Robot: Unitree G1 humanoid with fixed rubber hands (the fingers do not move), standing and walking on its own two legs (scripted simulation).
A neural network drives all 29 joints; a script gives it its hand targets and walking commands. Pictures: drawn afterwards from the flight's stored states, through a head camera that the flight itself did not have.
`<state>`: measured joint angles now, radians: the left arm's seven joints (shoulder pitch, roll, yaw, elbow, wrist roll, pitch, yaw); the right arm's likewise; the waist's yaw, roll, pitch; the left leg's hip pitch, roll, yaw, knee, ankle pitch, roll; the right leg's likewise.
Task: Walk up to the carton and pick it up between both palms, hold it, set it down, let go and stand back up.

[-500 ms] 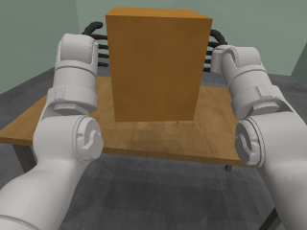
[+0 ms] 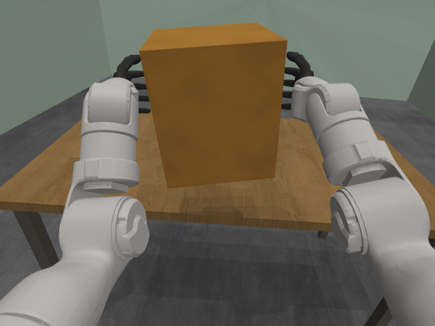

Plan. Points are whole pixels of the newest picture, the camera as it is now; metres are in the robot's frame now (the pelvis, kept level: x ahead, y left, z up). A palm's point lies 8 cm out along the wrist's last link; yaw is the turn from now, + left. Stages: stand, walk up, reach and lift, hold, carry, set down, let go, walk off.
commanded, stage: hold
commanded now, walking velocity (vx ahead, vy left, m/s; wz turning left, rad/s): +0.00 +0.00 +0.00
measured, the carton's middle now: (213, 102) +0.44 +0.00 +0.29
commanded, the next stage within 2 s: none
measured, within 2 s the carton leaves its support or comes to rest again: neither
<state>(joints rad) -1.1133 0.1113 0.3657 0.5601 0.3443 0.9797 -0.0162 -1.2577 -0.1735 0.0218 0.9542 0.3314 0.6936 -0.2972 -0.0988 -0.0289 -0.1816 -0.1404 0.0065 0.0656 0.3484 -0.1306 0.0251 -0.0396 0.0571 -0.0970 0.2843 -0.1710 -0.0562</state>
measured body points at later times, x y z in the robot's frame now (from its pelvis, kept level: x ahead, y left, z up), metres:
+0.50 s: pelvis -0.01 +0.00 +0.00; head -0.13 +0.03 +0.43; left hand +0.37 +0.16 +0.37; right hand +0.36 -0.14 +0.38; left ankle +0.04 +0.10 -0.75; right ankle +0.00 -0.07 -0.75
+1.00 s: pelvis +0.00 +0.00 +0.00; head -0.10 +0.02 +0.44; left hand +0.39 +0.14 +0.33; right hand +0.38 -0.15 +0.34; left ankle +0.04 +0.10 -0.75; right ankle +0.00 -0.07 -0.75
